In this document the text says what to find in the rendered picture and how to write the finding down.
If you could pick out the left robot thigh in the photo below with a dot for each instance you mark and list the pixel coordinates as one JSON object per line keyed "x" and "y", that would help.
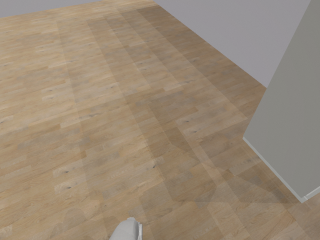
{"x": 128, "y": 230}

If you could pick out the fridge door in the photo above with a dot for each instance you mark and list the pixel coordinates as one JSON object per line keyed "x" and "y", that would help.
{"x": 285, "y": 128}

